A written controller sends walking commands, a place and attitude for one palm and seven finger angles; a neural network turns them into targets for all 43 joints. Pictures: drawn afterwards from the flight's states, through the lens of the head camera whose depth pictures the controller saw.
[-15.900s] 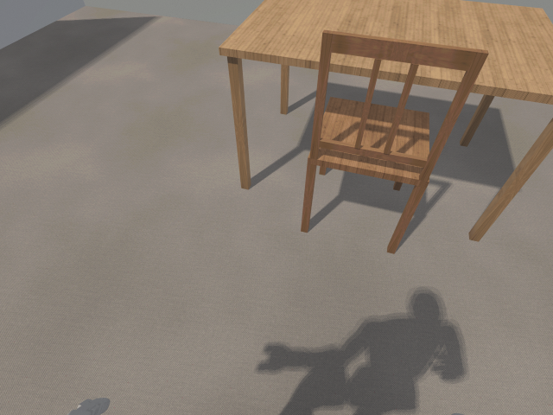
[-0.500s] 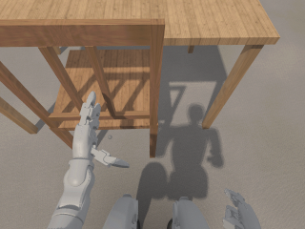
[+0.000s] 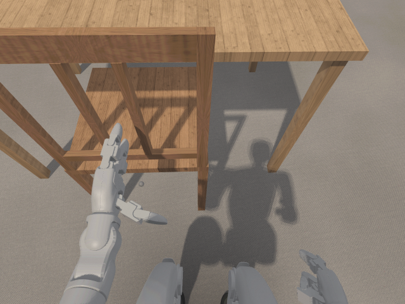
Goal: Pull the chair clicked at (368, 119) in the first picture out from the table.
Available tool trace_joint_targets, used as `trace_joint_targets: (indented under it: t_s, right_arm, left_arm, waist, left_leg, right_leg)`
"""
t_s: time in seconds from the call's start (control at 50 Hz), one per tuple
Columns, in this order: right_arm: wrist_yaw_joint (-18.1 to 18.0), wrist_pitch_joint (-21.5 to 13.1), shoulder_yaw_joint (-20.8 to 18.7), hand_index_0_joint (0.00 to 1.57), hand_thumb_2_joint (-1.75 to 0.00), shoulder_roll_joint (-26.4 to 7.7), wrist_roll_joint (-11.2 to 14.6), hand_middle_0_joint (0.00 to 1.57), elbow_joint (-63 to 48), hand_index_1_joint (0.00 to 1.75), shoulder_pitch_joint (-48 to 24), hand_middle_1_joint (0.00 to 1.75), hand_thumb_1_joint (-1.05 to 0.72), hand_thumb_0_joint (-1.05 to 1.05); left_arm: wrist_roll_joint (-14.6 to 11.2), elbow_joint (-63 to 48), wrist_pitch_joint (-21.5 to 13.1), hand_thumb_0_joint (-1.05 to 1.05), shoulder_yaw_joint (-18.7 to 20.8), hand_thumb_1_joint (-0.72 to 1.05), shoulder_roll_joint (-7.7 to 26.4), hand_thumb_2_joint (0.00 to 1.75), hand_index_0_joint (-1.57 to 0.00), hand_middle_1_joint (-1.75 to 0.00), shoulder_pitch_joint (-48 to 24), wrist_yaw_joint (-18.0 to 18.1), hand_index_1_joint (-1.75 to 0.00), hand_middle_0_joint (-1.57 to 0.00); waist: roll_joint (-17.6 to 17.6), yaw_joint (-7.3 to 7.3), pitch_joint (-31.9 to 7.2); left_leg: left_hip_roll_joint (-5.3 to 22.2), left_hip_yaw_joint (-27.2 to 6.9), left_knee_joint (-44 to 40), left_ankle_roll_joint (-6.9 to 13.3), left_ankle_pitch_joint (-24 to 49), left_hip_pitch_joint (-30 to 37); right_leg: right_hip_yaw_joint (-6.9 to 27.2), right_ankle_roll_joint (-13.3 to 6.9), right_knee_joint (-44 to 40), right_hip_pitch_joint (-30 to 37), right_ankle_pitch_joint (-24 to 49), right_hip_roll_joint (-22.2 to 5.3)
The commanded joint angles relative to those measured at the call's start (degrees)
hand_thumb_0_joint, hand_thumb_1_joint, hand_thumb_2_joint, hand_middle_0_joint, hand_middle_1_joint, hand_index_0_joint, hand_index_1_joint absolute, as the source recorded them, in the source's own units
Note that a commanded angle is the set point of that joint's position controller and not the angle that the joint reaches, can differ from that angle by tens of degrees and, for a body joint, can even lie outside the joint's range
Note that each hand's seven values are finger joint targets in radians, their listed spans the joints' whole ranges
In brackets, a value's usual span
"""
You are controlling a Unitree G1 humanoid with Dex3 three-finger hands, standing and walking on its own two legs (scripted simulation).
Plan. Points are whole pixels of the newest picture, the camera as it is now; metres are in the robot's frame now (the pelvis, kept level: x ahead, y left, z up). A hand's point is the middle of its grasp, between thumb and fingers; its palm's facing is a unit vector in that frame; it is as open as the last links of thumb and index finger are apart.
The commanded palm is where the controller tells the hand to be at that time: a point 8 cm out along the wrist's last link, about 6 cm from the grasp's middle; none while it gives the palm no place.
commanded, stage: aim the fingers beside a spindle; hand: left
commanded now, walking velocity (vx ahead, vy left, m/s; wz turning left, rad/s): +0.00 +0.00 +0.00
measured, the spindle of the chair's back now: (91, 117) +0.48 +0.26 +0.03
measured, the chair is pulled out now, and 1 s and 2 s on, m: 0.00 0.00 0.00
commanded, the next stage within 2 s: push the fingers through the gap in 0.04 s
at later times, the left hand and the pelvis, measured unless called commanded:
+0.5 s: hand (140, 167) +0.37 +0.14 +0.03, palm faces +0.03 -1.00 -0.02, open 16.9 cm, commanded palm +0.35 +0.19 +0.03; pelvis +0.00 +0.00 +0.00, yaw +0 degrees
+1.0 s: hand (143, 144) +0.42 +0.14 +0.03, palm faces +0.05 -1.00 -0.02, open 16.9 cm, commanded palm +0.39 +0.18 +0.03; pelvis +0.00 +0.01 +0.00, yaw -1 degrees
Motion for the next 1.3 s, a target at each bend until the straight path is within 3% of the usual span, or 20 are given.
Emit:
trace_joint_targets:
  t_s: [0.0,0.08,0.12,0.14,0.16,0.18,0.26,0.3,0.36,0.4,0.52,0.62,0.76,0.92,0.98,1.06,1.14,1.2,1.24,1.28]
  right_arm:
    - [-0.5,-1.8,-3.1,0.20,-0.90,-7.5,0.0,0.20,-7.3,0.30,1.1,0.30,-0.90,0.00]
    - [-0.5,-1.5,-3.0,0.20,-0.90,-7.5,0.0,0.20,-7.5,0.30,1.0,0.30,-0.90,0.00]
    - [-0.6,-1.5,-3.0,0.20,-0.90,-7.4,0.0,0.20,-7.3,0.30,0.8,0.30,-0.90,0.00]
    - [-0.7,-1.6,-3.0,0.20,-0.90,-7.4,-0.1,0.20,-7.1,0.30,0.8,0.30,-0.90,0.00]
    - [-0.7,-1.8,-3.0,0.20,-0.90,-7.3,-0.1,0.20,-6.9,0.30,0.9,0.30,-0.90,0.00]
    - [-0.9,-1.8,-2.9,0.20,-0.90,-7.5,-0.2,0.20,-6.6,0.30,1.1,0.30,-0.90,0.00]
    - [-1.0,-2.0,-2.9,0.20,-0.90,-7.5,-0.2,0.20,-6.0,0.30,1.2,0.30,-0.90,0.00]
    - [-1.1,-2.0,-2.9,0.20,-0.90,-7.7,-0.1,0.20,-5.5,0.30,1.5,0.30,-0.90,0.00]
    - [-1.3,-2.0,-2.9,0.20,-0.90,-8.0,0.1,0.20,-5.4,0.30,1.9,0.30,-0.90,0.00]
    - [-1.2,-2.0,-3.0,0.20,-0.90,-8.1,0.1,0.20,-5.0,0.30,2.4,0.30,-0.90,0.00]
    - [-1.0,-1.5,-3.1,0.20,-0.90,-8.2,0.0,0.20,-4.4,0.30,3.4,0.30,-0.90,0.00]
    - [-0.7,-1.4,-3.3,0.20,-0.90,-8.1,-0.3,0.20,-4.1,0.30,4.4,0.30,-0.90,0.00]
    - [-0.6,-0.9,-3.2,0.20,-0.90,-8.5,-0.2,0.20,-2.9,0.30,5.3,0.30,-0.90,0.00]
    - [-0.3,-0.7,-3.6,0.20,-0.90,-8.9,-0.8,0.20,-1.7,0.30,7.2,0.30,-0.90,0.00]
    - [0.1,-0.1,-3.8,0.20,-0.90,-9.1,-0.9,0.20,-1.5,0.30,8.0,0.30,-0.90,0.00]
    - [0.2,0.8,-3.4,0.20,-0.90,-9.0,-1.0,0.20,-1.2,0.30,8.2,0.30,-0.90,0.00]
    - [0.2,1.0,-3.4,0.20,-0.90,-8.9,-1.4,0.20,-1.2,0.30,9.2,0.30,-0.90,0.00]
    - [0.5,1.5,-3.4,0.20,-0.90,-9.0,-1.6,0.20,-0.4,0.30,10.1,0.30,-0.90,0.00]
    - [0.6,1.8,-3.6,0.20,-0.90,-9.2,-1.7,0.20,-0.3,0.30,10.5,0.30,-0.90,0.00]
    - [0.7,2.2,-3.7,0.20,-0.90,-9.5,-1.7,0.20,-0.4,0.30,10.9,0.30,-0.90,0.00]
  left_arm:
    - [-0.2,-11.5,-3.6,0.00,2.0,-0.50,4.0,0.30,-0.06,-0.08,-8.6,0.1,-0.08,-0.06]
    - [0.3,-10.5,-3.5,0.00,2.2,-0.50,4.5,0.30,-0.06,-0.08,-8.5,0.2,-0.08,-0.06]
    - [0.3,-10.8,-4.1,0.00,2.9,-0.50,5.1,0.30,-0.06,-0.08,-10.1,0.4,-0.08,-0.06]
    - [0.4,-11.6,-4.5,0.00,2.2,-0.50,4.7,0.30,-0.06,-0.08,-12.9,0.4,-0.08,-0.06]
    - [0.3,-11.5,-4.8,0.00,2.9,-0.50,5.3,0.30,-0.06,-0.08,-13.0,0.5,-0.08,-0.06]
    - [0.3,-11.0,-4.8,0.00,3.3,-0.50,6.1,0.30,-0.06,-0.08,-14.3,0.6,-0.08,-0.06]
    - [-0.2,-8.7,-5.0,0.00,4.4,-0.50,6.6,0.30,-0.06,-0.08,-15.5,-0.2,-0.08,-0.06]
    - [-0.4,-7.2,-4.4,0.00,3.8,-0.50,6.1,0.30,-0.06,-0.08,-18.1,-0.9,-0.08,-0.06]
    - [-0.8,-5.8,-3.6,0.00,4.0,-0.50,6.2,0.30,-0.06,-0.08,-20.0,-1.5,-0.08,-0.06]
    - [-0.8,-5.5,-3.3,0.00,3.9,-0.50,6.0,0.30,-0.06,-0.08,-21.3,-1.5,-0.08,-0.06]
    - [-0.5,-0.9,-3.1,0.00,6.9,-0.50,8.0,0.30,-0.06,-0.08,-24.1,-0.4,-0.08,-0.06]
    - [-0.2,0.0,-4.6,0.00,8.8,-0.50,9.3,0.30,-0.06,-0.08,-26.4,0.2,-0.08,-0.06]
    - [0.2,5.3,-4.6,0.00,7.6,-0.50,8.6,0.30,-0.06,-0.08,-32.7,-0.5,-0.08,-0.06]
    - [1.1,7.5,-5.9,0.00,7.8,-0.50,8.3,0.30,-0.06,-0.08,-39.1,0.5,-0.08,-0.06]
    - [1.7,10.9,-5.3,0.00,8.7,-0.50,8.7,0.30,-0.06,-0.08,-38.2,1.2,-0.08,-0.06]
    - [2.5,14.2,-5.5,0.00,9.7,-0.50,9.6,0.30,-0.06,-0.08,-43.8,2.4,-0.08,-0.06]
    - [3.2,14.7,-7.2,0.00,12.5,-0.50,12.6,0.30,-0.06,-0.08,-46.7,3.0,-0.08,-0.06]
    - [3.8,17.6,-7.6,0.00,10.6,-0.50,10.9,0.30,-0.06,-0.08,-50.4,2.7,-0.08,-0.06]
    - [3.7,18.2,-7.7,0.00,11.5,-0.50,11.6,0.30,-0.06,-0.08,-49.9,2.5,-0.08,-0.06]
    - [3.5,20.3,-7.2,0.00,12.7,-0.50,12.6,0.30,-0.06,-0.08,-49.0,2.4,-0.08,-0.06]
  waist:
    - [-1.3,-0.82,-21.4]
    - [-2.8,-1.23,-19.4]
    - [-2.3,-1.01,-19.4]
    - [-2.4,-1.98,-20.2]
    - [-1.1,-1.33,-20.3]
    - [-1.5,-2.02,-20.0]
    - [-0.7,-1.57,-21.1]
    - [-0.3,-2.39,-21.0]
    - [-0.8,-2.46,-22.3]
    - [1.1,-2.31,-23.0]
    - [-1.9,-2.41,-21.9]
    - [-0.1,-1.90,-24.8]
    - [-0.5,-4.01,-21.4]
    - [2.4,-4.42,-26.6]
    - [1.0,-4.50,-26.2]
    - [0.4,-5.45,-23.1]
    - [1.5,-4.86,-26.8]
    - [1.4,-6.61,-25.8]
    - [3.4,-5.79,-27.5]
    - [1.7,-5.94,-27.6]
  left_leg:
    - [-0.5,-2.9,-9.9,-0.1,16.3,14.6]
    - [-0.5,-2.7,-9.9,0.1,14.7,12.7]
    - [-0.6,-2.7,-9.7,0.1,13.4,12.3]
    - [-0.5,-2.6,-9.2,0.2,13.8,12.8]
    - [-0.7,-2.5,-9.3,0.1,13.7,12.6]
    - [-0.5,-2.6,-9.0,0.2,13.7,12.5]
    - [-0.5,-2.6,-9.0,-0.1,14.3,12.8]
    - [-0.5,-2.6,-8.8,0.0,14.3,12.9]
    - [-0.4,-2.7,-9.0,0.0,14.5,13.3]
    - [-0.3,-3.0,-9.4,-0.2,16.4,15.4]
    - [-0.3,-2.8,-9.4,-0.1,16.2,13.3]
    - [-0.3,-2.6,-9.4,-0.4,18.5,15.0]
    - [-0.1,-2.9,-9.6,-0.4,15.6,14.0]
    - [0.4,-4.1,-9.6,-0.9,20.6,19.7]
    - [0.6,-4.2,-9.6,-1.0,21.5,19.4]
    - [0.2,-3.9,-9.9,-0.7,17.2,16.0]
    - [0.2,-3.6,-9.4,-0.7,19.2,17.1]
    - [0.5,-4.3,-9.1,-0.7,19.4,17.7]
    - [0.5,-4.2,-9.2,-1.0,20.6,18.9]
    - [0.4,-4.1,-9.0,-0.8,21.1,18.2]
  right_leg:
    - [3.7,0.5,-10.5,13.0,16.3,0.5]
    - [4.0,0.6,-10.9,13.1,15.3,0.6]
    - [4.3,0.6,-11.0,12.7,13.9,0.6]
    - [4.3,0.8,-10.8,12.4,14.6,0.5]
    - [4.6,0.7,-10.8,12.6,14.2,0.5]
    - [4.5,0.7,-10.8,12.1,14.2,0.6]
    - [4.5,0.6,-10.5,12.5,14.8,0.5]
    - [4.5,0.7,-10.6,11.7,14.9,0.6]
    - [4.6,0.8,-10.8,12.3,15.2,0.6]
    - [3.9,0.6,-10.3,11.1,16.0,0.6]
    - [4.1,0.7,-10.5,12.3,16.7,0.7]
    - [4.2,0.6,-9.9,13.0,18.5,0.8]
    - [4.0,0.7,-10.7,9.7,15.5,1.0]
    - [3.0,0.5,-9.4,7.4,17.2,1.2]
    - [2.8,0.5,-9.3,7.1,17.9,1.4]
    - [3.1,0.7,-10.1,6.7,15.0,1.3]
    - [3.5,0.6,-9.3,8.2,16.9,1.4]
    - [3.2,0.7,-9.2,5.8,16.5,1.6]
    - [3.2,0.5,-9.1,6.0,17.1,1.5]
    - [3.3,0.6,-9.2,6.9,18.1,1.7]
